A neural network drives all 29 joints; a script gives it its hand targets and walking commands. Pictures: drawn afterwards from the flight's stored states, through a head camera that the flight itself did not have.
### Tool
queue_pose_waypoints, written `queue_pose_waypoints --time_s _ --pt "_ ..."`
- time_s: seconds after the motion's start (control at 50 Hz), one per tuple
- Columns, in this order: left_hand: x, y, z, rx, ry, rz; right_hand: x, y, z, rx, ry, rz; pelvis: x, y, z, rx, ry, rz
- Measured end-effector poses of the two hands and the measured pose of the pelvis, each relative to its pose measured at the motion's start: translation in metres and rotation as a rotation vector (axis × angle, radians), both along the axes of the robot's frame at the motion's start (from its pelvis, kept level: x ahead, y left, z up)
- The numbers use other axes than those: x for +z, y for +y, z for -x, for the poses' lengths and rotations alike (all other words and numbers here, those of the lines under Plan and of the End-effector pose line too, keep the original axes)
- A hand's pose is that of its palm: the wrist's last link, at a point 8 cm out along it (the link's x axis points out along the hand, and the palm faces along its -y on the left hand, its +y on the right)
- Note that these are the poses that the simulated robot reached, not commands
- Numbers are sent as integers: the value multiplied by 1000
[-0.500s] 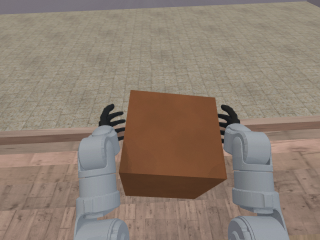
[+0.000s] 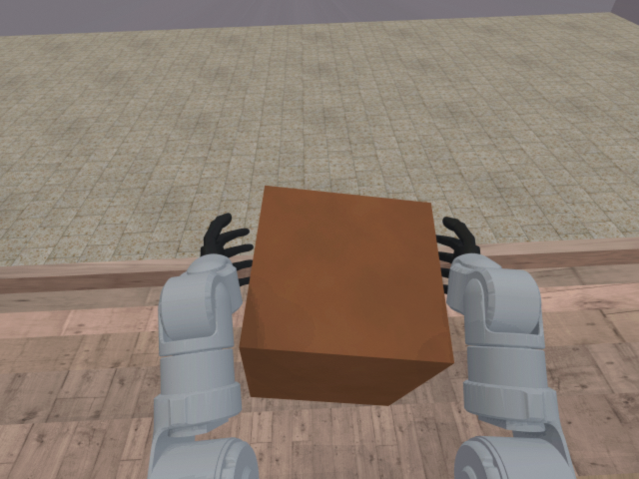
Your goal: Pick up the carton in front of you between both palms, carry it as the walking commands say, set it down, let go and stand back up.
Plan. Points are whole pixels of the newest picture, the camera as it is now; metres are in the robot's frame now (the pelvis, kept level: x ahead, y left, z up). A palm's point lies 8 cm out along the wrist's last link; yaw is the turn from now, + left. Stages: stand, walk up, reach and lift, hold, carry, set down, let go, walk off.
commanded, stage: carry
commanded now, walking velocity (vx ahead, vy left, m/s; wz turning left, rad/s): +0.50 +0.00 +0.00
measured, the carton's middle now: (333, 307) +0.33 +0.01 +0.04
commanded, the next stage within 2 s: none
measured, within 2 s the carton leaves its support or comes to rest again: neither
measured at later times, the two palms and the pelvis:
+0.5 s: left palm (224, 241) +0.42 +0.17 +0.09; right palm (427, 233) +0.42 -0.13 +0.09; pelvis +0.09 +0.00 -0.03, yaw +0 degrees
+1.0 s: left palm (244, 189) +0.59 +0.17 +0.05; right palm (402, 183) +0.61 -0.13 +0.04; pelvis +0.28 -0.01 -0.05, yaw -1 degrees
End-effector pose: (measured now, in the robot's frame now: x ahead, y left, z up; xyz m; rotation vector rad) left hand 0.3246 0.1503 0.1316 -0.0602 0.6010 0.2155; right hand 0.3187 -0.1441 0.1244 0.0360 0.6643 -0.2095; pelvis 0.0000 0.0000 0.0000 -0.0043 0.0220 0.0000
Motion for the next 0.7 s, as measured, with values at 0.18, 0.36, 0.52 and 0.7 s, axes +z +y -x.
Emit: queue_pose_waypoints --time_s 0.18,0.36,0.52,0.7 --pt "-2 -1 -14 -4 -10 -10 -1 -1 -16 7 -12 9 -8 -1 -18 -3 18 3" --pt "-28 -4 -54 21 29 -22 -28 -4 -63 35 21 2 -24 -9 -56 8 44 16" --pt "-41 16 -101 14 15 26 -33 17 -108 17 11 16 -27 7 -98 -13 45 -16" --pt "-34 -4 -174 -62 -10 33 -31 -2 -157 -62 -15 12 -23 14 -154 -9 65 20"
